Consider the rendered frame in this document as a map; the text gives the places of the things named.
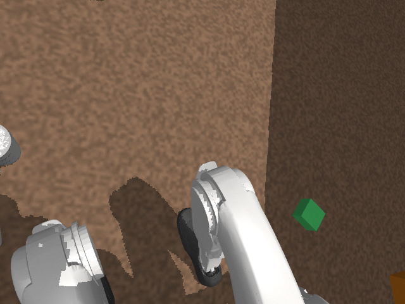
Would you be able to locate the left robot foot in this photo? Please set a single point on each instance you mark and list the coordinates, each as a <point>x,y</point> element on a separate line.
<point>108,291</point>

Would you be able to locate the right robot foot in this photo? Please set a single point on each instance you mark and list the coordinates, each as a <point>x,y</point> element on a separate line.
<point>190,243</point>

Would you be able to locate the right robot hand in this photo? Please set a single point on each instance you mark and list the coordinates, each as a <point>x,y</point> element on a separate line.
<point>311,299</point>

